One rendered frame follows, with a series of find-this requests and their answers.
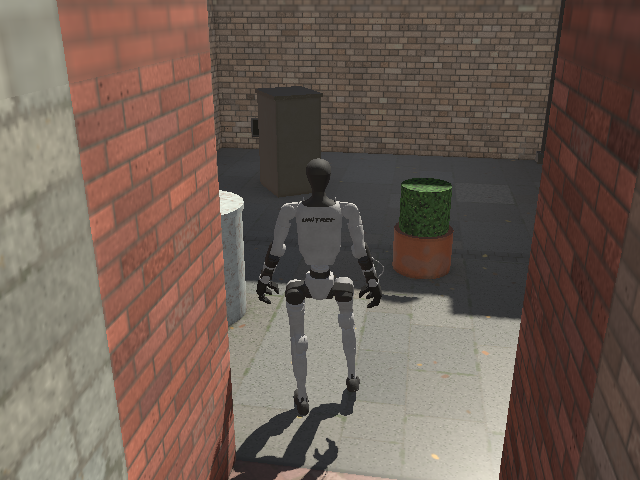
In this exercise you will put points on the left robot forearm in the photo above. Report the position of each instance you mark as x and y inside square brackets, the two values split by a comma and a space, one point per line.
[269, 266]

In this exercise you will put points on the robot right upper arm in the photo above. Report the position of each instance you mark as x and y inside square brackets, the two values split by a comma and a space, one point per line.
[350, 211]

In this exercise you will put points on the robot right hand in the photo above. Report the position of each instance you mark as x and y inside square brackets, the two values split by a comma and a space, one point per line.
[375, 292]

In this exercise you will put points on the robot left hand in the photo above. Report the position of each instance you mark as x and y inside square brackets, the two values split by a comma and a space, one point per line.
[262, 288]

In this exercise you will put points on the right robot forearm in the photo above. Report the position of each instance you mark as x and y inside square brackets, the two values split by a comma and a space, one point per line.
[368, 268]

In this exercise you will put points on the left robot thigh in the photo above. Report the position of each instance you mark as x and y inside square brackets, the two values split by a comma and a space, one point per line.
[295, 294]

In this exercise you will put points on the robot left upper arm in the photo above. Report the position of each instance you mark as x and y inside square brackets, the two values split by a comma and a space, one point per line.
[287, 212]

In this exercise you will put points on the robot head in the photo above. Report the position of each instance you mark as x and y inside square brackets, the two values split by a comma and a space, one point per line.
[318, 172]

